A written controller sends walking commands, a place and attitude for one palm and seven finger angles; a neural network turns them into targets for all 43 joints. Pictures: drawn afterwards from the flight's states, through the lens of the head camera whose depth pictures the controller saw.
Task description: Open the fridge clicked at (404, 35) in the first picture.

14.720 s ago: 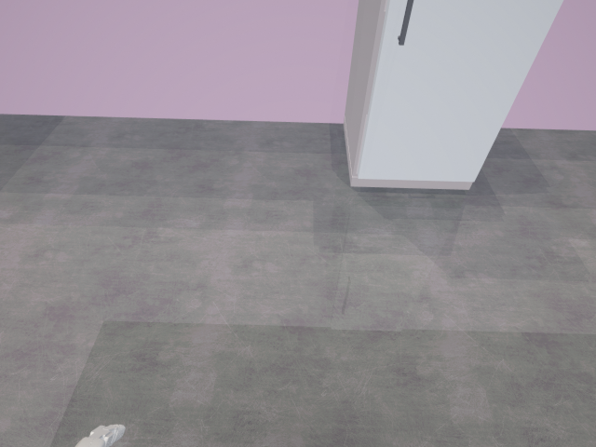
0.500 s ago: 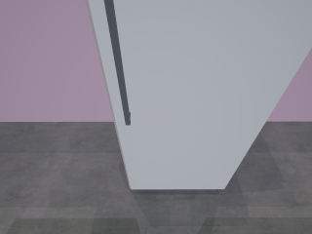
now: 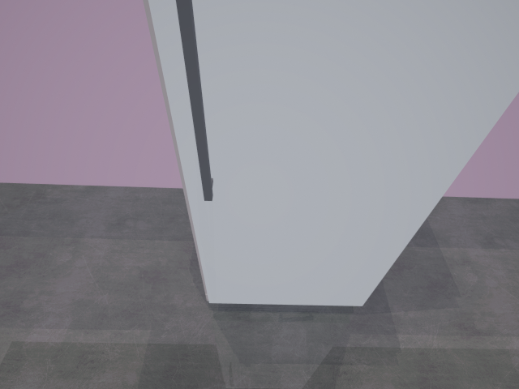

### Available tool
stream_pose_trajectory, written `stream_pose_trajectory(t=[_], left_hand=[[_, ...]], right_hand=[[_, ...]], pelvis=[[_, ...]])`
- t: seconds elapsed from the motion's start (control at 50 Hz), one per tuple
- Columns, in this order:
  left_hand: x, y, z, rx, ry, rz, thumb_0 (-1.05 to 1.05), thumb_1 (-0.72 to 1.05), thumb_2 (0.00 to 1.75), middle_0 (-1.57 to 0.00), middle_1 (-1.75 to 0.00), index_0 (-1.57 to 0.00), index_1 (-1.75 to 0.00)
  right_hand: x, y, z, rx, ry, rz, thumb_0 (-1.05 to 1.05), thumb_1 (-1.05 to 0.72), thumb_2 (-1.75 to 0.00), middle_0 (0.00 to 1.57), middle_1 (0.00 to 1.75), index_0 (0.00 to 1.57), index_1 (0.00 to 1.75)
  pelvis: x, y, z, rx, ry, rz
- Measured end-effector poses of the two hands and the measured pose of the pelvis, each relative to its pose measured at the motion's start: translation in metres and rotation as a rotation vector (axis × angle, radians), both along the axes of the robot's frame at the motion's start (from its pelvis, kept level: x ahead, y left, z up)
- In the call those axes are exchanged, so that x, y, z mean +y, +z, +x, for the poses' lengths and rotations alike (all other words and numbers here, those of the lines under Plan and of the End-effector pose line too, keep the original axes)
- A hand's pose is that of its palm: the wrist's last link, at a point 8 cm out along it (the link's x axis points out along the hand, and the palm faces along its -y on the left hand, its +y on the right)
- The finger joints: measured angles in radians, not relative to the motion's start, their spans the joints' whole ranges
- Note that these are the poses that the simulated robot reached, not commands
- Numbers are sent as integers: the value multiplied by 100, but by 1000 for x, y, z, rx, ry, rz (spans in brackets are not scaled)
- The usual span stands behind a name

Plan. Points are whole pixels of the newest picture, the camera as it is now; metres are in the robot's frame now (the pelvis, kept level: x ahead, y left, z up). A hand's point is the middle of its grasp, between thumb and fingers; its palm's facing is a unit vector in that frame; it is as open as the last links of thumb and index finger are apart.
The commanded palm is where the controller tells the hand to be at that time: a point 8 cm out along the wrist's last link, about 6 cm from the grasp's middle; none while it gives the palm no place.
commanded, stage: look again from close up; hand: left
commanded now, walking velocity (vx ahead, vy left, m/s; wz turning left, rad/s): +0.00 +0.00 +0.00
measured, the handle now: (199, 103) +0.49 +0.14 +0.19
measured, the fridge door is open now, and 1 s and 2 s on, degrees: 0 0 0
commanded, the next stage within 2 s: raise the hand to about handle height in 0.58 s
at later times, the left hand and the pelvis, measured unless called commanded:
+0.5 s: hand out of the picture +0.02 +0.18 -0.17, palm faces -0.03 -0.98 -0.22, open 7.4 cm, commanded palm none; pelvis +0.00 -0.01 +0.00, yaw +0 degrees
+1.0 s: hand (161, 329) +0.20 +0.16 +0.00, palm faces +0.09 -0.99 -0.06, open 8.1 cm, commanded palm +0.13 +0.24 -0.02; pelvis -0.02 -0.05 -0.05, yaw +1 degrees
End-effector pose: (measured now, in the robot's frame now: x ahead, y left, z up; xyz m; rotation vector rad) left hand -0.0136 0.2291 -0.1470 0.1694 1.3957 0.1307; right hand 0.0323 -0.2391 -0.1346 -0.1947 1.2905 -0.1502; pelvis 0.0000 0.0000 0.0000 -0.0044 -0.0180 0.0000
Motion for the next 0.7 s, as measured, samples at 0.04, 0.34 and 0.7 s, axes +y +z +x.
stream_pose_trajectory(t=[0.04,0.34,0.7], left_hand=[[0,1,-1,3,0,2,1,90,90,-20,-30,-20,-30],[-1,3,14,-26,-17,15,1,90,90,-20,-30,-20,-30],[3,8,33,-58,-41,35,1,90,90,-20,-30,-20,-30]], right_hand=[[-1,0,-1,5,-1,1,0,-91,-89,20,30,20,30],[-11,0,-3,16,-9,-4,0,-91,-89,20,30,20,30],[-22,3,5,1,1,-16,0,-91,-89,20,30,20,30]], pelvis=[[-1,0,0,0,0,0],[-8,1,2,-4,-5,1],[-12,3,4,-6,0,4]])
